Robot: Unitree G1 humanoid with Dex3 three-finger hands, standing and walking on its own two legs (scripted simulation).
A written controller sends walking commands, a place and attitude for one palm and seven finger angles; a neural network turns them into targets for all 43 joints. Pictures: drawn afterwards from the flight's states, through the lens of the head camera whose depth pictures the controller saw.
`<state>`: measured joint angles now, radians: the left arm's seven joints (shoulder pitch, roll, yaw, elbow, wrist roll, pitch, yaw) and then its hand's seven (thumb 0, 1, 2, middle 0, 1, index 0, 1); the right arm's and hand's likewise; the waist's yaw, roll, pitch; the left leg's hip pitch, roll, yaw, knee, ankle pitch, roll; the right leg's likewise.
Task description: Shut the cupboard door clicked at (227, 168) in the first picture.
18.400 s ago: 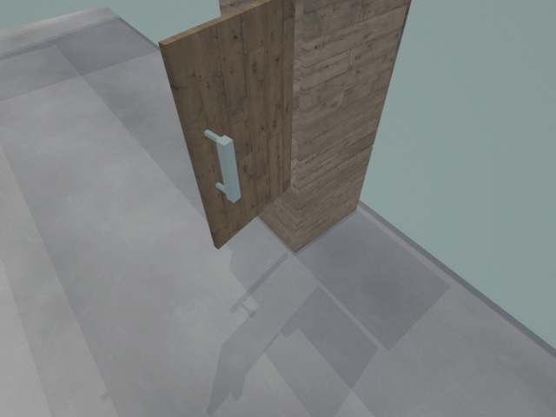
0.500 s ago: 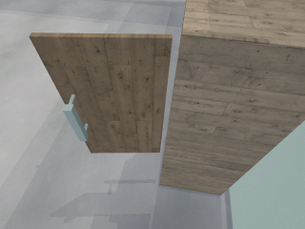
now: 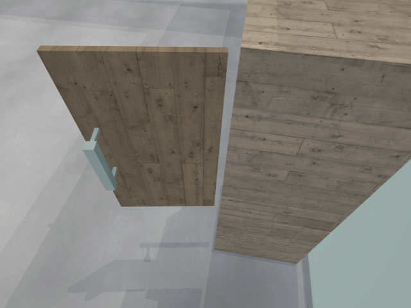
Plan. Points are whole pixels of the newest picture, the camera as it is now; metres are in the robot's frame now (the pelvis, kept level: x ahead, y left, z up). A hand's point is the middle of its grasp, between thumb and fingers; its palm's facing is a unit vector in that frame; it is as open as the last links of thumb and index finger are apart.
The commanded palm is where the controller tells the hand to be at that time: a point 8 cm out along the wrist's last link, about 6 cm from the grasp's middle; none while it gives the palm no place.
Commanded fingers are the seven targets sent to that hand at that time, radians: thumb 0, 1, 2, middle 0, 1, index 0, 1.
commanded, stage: look again from close up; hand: left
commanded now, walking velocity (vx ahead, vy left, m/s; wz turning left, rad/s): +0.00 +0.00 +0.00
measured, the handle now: (104, 160) +0.44 +0.29 -0.03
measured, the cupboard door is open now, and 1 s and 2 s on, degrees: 100 100 100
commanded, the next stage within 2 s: shuffle to correct the standing spot in 0.24 s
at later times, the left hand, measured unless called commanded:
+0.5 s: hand out of the picture +0.00 +0.18 -0.18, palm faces +0.07 -0.97 -0.22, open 7.3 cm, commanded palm none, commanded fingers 0.00 0.90 0.90 -0.20 -0.30 -0.20 -0.30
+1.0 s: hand out of the picture +0.00 +0.21 -0.17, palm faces +0.09 -0.98 -0.20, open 7.3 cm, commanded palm none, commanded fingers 0.00 0.90 0.90 -0.20 -0.30 -0.20 -0.30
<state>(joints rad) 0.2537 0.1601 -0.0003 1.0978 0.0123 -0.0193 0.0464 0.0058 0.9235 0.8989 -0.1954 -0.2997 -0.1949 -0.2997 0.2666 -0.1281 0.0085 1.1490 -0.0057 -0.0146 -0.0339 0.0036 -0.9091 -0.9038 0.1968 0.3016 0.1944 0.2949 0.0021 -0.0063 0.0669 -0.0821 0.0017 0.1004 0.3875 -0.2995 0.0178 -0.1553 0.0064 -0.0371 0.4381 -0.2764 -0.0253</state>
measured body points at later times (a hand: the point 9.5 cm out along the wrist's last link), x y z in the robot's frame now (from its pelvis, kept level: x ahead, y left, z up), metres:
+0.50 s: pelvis -0.01 +0.00 +0.00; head +0.02 +0.00 +0.45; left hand +0.00 +0.23 -0.16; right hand +0.00 -0.22 -0.17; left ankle -0.06 +0.10 -0.74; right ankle -0.03 -0.10 -0.74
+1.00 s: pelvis -0.02 +0.03 +0.00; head +0.01 +0.04 +0.45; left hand -0.01 +0.26 -0.16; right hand -0.03 -0.17 -0.16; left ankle -0.03 +0.14 -0.74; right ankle -0.04 -0.08 -0.71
